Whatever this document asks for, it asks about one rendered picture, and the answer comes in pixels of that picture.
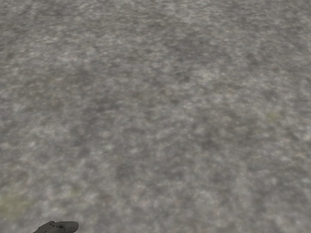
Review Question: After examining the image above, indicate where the left robot hand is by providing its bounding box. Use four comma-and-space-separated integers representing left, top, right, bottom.
33, 220, 79, 233

